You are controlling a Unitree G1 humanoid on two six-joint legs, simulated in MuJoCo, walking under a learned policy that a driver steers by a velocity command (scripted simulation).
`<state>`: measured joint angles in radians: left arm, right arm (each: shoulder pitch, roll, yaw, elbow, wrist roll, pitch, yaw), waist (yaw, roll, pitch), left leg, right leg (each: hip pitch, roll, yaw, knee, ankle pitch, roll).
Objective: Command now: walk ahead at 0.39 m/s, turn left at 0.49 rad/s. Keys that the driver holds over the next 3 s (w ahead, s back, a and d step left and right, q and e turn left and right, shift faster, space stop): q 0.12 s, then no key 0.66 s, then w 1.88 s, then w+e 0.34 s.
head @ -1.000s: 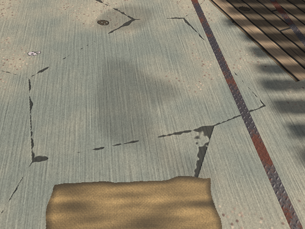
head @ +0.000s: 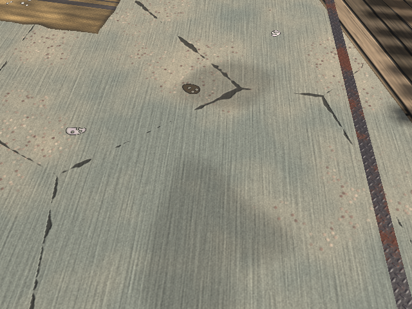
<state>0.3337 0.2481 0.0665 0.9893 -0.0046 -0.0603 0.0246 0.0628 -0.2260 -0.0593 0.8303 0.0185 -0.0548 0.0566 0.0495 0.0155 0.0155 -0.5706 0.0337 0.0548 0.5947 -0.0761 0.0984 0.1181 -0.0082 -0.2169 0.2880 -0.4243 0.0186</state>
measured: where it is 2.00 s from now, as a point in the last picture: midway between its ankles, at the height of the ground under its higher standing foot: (201, 237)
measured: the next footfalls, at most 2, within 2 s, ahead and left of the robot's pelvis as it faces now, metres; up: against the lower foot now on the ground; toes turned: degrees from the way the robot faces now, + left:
left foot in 0.02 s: +0.18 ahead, +0.10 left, +0.00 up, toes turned +5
right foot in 0.50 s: +0.30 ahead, -0.11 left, +0.00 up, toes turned +10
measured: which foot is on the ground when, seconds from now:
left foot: up 0.00-0.00, down 0.02-1.00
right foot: down 0.00-0.04, up 0.06-0.48, down 0.50-1.00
